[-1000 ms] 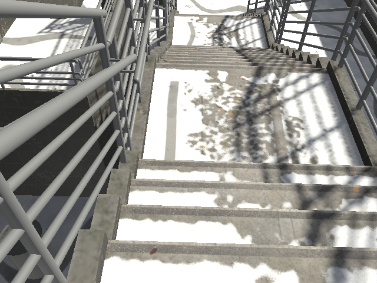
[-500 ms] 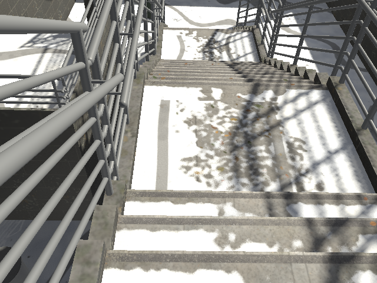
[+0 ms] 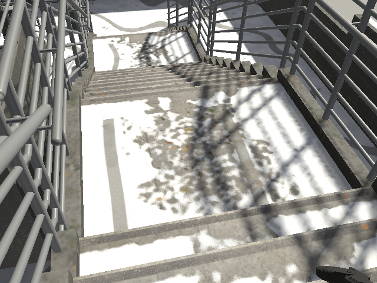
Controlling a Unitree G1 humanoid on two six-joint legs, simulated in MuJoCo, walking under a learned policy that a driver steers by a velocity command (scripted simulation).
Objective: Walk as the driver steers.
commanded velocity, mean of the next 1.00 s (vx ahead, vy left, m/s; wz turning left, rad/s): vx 0.50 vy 0.00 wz -0.01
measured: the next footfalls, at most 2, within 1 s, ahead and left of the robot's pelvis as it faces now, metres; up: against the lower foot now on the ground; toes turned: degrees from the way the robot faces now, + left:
right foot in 0.60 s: +0.48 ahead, -0.19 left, -0.17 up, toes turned -8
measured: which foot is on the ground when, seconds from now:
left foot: down 0.00-0.60, up 0.62-1.00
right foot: down 0.00-0.00, up 0.02-0.58, down 0.60-1.00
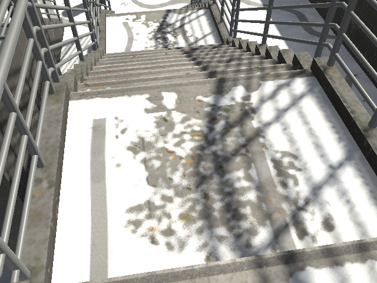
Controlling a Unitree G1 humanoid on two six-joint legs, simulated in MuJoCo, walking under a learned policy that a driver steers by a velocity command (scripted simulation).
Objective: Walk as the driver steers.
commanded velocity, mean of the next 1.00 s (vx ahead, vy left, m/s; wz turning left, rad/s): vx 0.22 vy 0.00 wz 0.33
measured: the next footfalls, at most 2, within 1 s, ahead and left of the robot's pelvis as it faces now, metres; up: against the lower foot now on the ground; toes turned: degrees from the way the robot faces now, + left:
left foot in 0.16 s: +0.21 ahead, +0.15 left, -0.17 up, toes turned +7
right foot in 0.78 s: +0.52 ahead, -0.04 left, -0.34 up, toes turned +28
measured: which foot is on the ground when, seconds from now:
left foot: up 0.00-0.14, down 0.16-0.80, up 0.82-1.00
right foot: down 0.00-0.18, up 0.20-0.76, down 0.78-1.00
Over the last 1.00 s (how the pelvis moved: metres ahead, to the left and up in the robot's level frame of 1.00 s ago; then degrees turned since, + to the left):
0.52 -0.08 -0.25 5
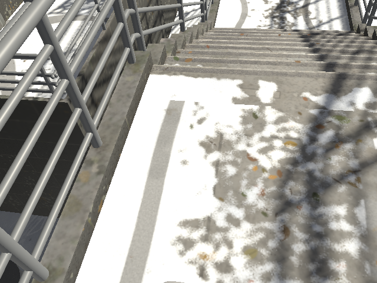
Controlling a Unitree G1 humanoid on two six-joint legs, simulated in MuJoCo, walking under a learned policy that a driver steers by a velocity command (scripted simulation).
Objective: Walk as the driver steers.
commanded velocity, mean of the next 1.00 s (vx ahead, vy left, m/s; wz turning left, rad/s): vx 0.11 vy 0.00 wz -0.25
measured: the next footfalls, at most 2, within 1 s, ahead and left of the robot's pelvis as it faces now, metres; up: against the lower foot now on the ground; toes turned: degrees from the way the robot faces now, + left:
left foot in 0.48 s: -0.03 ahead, +0.18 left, +0.17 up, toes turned -17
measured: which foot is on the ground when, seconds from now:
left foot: up 0.00-0.46, down 0.48-1.00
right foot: down 0.00-0.48, up 0.50-1.00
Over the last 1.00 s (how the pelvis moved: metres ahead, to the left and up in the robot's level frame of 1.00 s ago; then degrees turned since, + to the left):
0.38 0.00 -0.30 18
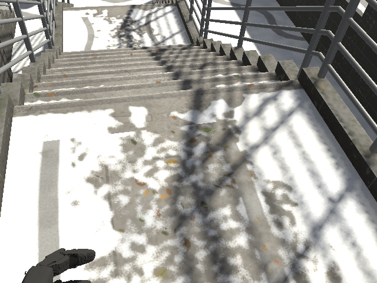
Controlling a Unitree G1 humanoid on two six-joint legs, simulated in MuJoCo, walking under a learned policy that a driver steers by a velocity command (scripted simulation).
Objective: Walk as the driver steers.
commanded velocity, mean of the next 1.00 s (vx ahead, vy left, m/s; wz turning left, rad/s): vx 0.48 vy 0.00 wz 0.45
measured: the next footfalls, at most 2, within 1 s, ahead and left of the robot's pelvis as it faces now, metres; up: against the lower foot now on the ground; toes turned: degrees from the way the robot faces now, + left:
right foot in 0.14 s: +0.17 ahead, -0.16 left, -0.17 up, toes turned +8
left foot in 0.74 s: +0.53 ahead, +0.13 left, -0.34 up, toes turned +21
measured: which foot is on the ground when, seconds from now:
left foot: down 0.00-0.14, up 0.16-0.72, down 0.74-1.00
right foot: up 0.00-0.12, down 0.14-0.74, up 0.76-1.00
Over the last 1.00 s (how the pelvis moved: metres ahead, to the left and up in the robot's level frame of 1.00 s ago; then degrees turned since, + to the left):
0.02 0.05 0.12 -13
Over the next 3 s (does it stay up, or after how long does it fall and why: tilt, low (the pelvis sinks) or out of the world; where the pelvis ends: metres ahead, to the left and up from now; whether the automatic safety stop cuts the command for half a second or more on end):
stays up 1.31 0.14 -0.28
